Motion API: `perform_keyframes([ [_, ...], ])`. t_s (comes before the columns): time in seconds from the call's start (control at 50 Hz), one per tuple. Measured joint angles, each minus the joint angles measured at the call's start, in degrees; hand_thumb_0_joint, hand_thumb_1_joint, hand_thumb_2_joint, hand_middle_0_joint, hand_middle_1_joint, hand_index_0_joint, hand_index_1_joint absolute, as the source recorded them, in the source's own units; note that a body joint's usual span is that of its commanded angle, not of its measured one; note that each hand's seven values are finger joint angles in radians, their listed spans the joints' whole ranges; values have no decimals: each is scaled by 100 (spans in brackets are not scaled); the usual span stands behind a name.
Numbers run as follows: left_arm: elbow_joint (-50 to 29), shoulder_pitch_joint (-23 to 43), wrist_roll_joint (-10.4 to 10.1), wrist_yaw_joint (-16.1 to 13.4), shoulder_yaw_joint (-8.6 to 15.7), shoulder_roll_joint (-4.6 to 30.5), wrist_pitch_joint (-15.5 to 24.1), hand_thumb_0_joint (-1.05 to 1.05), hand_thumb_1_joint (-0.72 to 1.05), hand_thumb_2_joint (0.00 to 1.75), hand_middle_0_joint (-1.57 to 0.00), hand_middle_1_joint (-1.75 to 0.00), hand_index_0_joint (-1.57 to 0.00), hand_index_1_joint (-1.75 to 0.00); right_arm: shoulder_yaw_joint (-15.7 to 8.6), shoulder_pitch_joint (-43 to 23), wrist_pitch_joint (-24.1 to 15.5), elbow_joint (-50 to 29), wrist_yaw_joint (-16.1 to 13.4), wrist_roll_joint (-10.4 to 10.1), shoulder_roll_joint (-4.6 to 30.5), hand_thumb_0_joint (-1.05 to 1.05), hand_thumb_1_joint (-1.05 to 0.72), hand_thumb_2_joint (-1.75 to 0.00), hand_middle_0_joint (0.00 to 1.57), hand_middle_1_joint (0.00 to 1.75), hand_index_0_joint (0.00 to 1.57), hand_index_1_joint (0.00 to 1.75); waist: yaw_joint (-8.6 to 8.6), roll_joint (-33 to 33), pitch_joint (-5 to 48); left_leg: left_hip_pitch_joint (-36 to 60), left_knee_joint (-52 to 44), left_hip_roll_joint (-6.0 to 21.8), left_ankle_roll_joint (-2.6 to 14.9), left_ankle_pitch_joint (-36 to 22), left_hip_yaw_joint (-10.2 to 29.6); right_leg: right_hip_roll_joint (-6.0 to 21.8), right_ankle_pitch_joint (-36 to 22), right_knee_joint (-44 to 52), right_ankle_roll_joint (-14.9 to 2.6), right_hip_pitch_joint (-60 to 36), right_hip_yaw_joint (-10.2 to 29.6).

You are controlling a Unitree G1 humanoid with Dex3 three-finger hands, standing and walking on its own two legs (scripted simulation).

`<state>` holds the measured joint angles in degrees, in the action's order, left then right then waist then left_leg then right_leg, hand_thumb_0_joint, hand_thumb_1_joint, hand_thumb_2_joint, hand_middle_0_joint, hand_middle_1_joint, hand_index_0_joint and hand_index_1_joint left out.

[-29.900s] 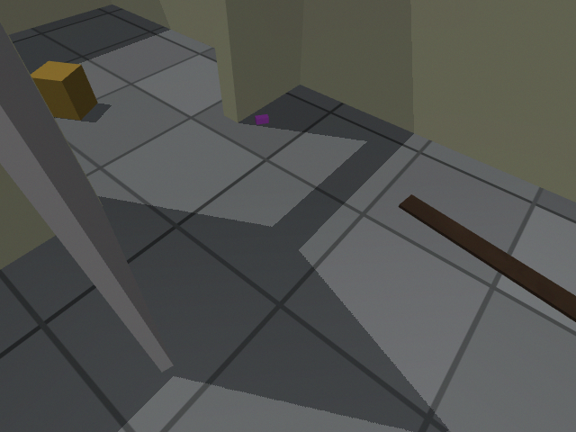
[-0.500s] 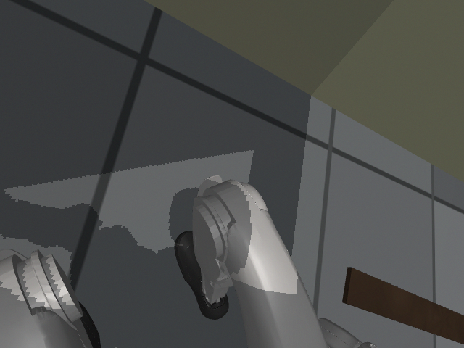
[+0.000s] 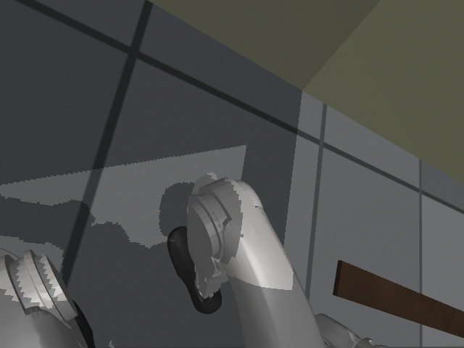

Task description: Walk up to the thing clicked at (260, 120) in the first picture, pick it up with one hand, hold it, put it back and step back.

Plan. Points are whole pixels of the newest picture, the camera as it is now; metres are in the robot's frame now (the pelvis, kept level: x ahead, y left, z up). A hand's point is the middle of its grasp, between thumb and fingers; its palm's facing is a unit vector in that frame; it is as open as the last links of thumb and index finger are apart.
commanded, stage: open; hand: left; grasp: from above
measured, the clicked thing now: out of the picture +0.44 +0.32 -0.28
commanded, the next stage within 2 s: withdraw in 0.70 s
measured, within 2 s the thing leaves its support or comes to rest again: neither
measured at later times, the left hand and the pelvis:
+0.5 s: hand out of the picture +0.43 +0.31 -0.26, palm faces -0.38 -0.24 -0.90, open 10.7 cm; pelvis +0.00 +0.00 +0.00, yaw +0 degrees
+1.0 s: hand out of the picture +0.44 +0.31 -0.25, palm faces -0.37 -0.25 -0.89, open 11.4 cm; pelvis +0.00 +0.00 +0.01, yaw +0 degrees
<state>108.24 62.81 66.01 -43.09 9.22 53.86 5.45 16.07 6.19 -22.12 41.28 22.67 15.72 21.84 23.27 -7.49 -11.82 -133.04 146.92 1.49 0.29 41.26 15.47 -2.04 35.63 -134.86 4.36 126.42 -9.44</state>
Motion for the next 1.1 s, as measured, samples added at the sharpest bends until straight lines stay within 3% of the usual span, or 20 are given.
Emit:
perform_keyframes([
  [0.28, -16, -22, 22, -3, 34, 35, -2, 0, 4, 53, -70, -62, -59, -54, 35, 15, 29, -34, -49, -12, 0, 0, -90, -90, 20, 30, 20, 30, 17, -31, -26, 19, -40, 2, 7, -22, 12, -3, -24, 59, -12, -37, -18],
  [0.52, -186, -20, -81, 60, 12, 114, -61, 0, -2, 65, -54, -67, -52, -65, 59, 23, 1, -60, -17, -9, -15, 0, -90, -90, 20, 30, 20, 30, 33, -52, -97, 3, -47, -2, 13, -7, 33, -4, -12, 87, 10, -40, -37],
  [0.88, -221, -68, -112, 93, -3, 88, -32, 0, -8, 71, -46, -72, -46, -71, 43, 46, -3, -70, -23, -36, 1, 0, -90, -90, 20, 30, 20, 30, 6, -32, -82, 29, -70, -12, 0, 7, 36, 9, 10, 104, -9, -67, -44],
  [1.0, -535, -113, -54, 303, 8, -2, -18, 0, -10, 70, -45, -66, -45, -66, -17, 105, 37, -10, -39, -67, -29, 0, -91, -90, 20, 30, 20, 30, -39, -9, -8, 44, -116, -26, -29, 1, 14, 33, 23, 114, -44, -66, -32],
  [1.1, -1581, -512, 86, 707, -3, -320, 15, 0, -11, 69, -45, -63, -45, -63, -292, 273, 243, 162, -34, -184, -107, 0, -91, -91, 20, 30, 20, 30, -204, 227, 399, 3, -185, -30, -61, 46, -38, 64, 90, 120, -98, 14, 3],
])
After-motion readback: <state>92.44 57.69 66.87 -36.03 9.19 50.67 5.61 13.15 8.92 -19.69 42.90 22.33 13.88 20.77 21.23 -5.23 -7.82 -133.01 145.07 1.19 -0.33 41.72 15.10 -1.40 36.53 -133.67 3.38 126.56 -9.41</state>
